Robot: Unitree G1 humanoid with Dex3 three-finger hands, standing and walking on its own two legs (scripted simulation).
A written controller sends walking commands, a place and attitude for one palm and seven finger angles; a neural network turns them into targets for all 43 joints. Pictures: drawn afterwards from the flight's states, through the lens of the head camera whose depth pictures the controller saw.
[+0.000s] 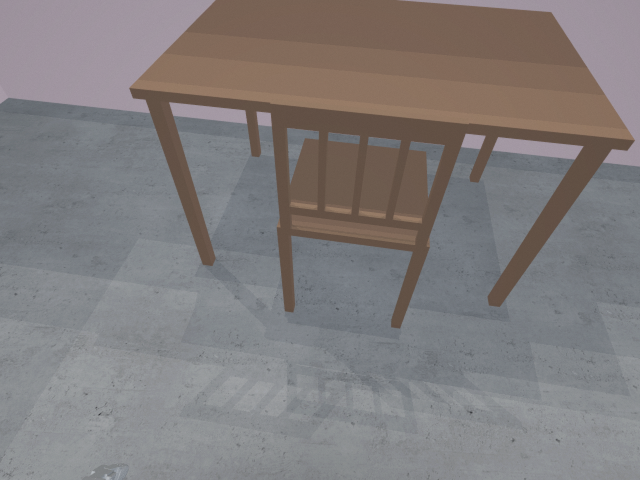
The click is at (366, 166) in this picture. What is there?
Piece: chair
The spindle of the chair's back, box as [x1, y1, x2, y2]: [351, 136, 368, 215]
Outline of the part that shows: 360,136 351,212 351,214 357,215 367,145 368,137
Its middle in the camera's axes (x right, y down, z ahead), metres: +0.09 -0.14 +0.91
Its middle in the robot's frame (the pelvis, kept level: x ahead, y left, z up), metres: +0.77 -0.05 -0.11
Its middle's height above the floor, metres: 0.66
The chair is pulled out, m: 0.00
